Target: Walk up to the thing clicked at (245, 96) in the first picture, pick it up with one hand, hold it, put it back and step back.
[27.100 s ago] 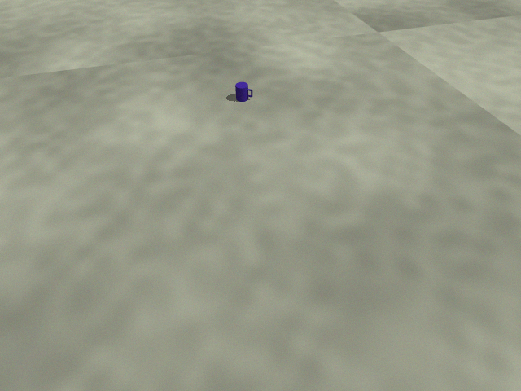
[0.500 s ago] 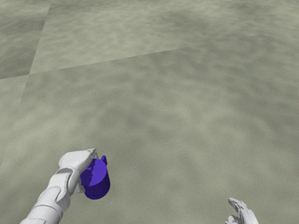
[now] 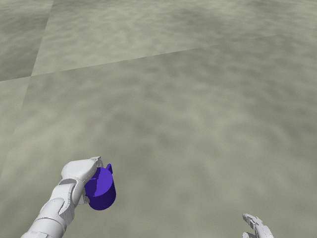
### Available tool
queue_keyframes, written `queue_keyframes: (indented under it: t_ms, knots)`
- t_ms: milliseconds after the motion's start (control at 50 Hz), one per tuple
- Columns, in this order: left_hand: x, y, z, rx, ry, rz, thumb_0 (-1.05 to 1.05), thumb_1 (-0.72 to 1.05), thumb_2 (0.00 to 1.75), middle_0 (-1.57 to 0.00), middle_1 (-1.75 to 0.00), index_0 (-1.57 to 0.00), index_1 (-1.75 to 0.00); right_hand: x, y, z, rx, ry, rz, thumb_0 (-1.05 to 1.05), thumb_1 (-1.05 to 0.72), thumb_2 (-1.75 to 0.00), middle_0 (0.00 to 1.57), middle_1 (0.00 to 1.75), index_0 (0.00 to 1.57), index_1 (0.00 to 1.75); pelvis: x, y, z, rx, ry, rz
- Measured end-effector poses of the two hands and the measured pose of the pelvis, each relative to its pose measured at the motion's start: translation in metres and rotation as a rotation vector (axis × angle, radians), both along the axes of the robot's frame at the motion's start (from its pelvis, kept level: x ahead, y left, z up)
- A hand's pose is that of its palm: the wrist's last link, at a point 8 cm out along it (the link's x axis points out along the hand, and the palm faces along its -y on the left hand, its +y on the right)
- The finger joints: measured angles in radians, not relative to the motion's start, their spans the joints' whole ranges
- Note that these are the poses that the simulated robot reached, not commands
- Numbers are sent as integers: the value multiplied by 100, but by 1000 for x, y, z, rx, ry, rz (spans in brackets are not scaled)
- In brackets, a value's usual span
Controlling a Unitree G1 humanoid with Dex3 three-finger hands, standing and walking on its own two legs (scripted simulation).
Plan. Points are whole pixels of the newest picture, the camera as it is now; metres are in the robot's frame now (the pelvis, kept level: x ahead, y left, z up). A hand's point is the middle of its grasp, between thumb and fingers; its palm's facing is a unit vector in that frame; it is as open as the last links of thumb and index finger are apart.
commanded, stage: crouch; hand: left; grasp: from above
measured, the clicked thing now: (102, 184) +0.31 +0.20 -0.13
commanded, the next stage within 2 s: lower in 2.00 s
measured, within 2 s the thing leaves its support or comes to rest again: neither
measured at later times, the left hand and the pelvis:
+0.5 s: hand (92, 198) +0.27 +0.22 -0.15, palm faces -0.54 +0.00 -0.84, open 11.5 cm; pelvis -0.01 +0.00 -0.03, yaw +1 degrees
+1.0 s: hand (110, 198) +0.35 +0.23 -0.39, palm faces -0.47 +0.01 -0.88, open 11.4 cm; pelvis -0.06 +0.00 -0.23, yaw +0 degrees
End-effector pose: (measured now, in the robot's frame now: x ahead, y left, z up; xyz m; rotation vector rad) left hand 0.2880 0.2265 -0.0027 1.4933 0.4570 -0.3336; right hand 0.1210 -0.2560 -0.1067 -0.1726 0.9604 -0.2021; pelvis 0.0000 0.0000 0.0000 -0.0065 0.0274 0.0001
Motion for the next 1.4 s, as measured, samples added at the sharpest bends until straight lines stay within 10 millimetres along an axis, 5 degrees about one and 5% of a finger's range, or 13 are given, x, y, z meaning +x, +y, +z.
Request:
queue_keyframes:
  t_ms: [260, 460, 700, 920, 1160, 1400]
  knots:
    - [-1, -3, -9, -5, 10, -11, 1, -13, 86, -80, -105, -35, -80, 1, -2, 1, -3, 10, -4, 1, -89, -90, 20, 29, 20, 30, 3, -1, 0, 2, 7, 4]
    - [-5, -2, -69, 28, 57, -43, 1, -13, 87, -77, -105, -35, -80, -21, -13, -15, -45, 105, 8, 1, -89, -90, 20, 29, 20, 30, -8, -4, -18, -5, 109, 17]
    - [22, -3, -197, 71, -5, -112, 4, -12, 83, -73, -106, -36, -78, -101, -37, -113, -148, 322, -25, 1, -89, -90, 20, 29, 20, 30, -37, -1, -117, -24, 381, 16]
    - [65, 0, -297, 66, -54, -10, 4, -7, 79, -79, -104, -36, -75, -159, -21, -205, -142, 450, -69, 1, -90, -90, 20, 29, 20, 30, -56, 0, -207, -38, 545, 7]
    - [64, 2, -390, 36, 48, -40, 5, -7, 78, -88, -101, -37, -74, -147, -4, -278, -79, 441, -1, 0, -90, -90, 20, 29, 20, 30, -58, 2, -273, -60, 634, 11]
    - [62, -3, -459, 12, -16, -73, 5, -11, 80, -90, -95, -42, -70, -123, -26, -318, -135, 418, 99, 0, -91, -90, 20, 29, 20, 30, -61, -5, -322, -61, 650, 7]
